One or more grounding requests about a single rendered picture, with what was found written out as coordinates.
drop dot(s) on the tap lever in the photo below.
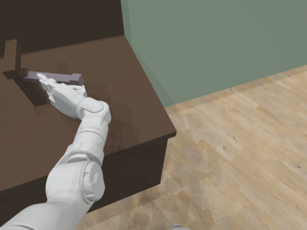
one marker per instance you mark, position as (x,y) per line
(74,79)

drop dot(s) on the left robot forearm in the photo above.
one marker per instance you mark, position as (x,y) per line
(91,135)

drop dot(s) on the robot left hand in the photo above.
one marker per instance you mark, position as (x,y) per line
(65,98)

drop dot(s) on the counter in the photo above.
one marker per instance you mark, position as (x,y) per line
(65,37)

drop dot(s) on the left robot upper arm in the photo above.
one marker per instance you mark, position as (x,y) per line
(72,188)

